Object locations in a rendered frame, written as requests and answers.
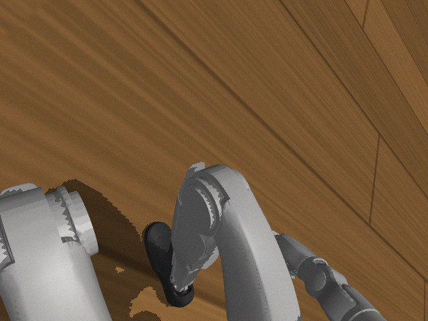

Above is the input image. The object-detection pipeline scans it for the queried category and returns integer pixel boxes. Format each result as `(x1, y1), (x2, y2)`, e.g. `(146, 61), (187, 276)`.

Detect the right robot arm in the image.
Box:
(297, 256), (386, 321)

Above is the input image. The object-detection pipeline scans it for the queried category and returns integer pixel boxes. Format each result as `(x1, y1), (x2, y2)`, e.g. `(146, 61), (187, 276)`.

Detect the right robot foot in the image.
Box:
(144, 222), (194, 308)

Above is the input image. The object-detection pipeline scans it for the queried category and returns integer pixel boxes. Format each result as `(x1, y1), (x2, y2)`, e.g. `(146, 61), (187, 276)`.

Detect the right robot hand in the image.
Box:
(272, 230), (316, 280)

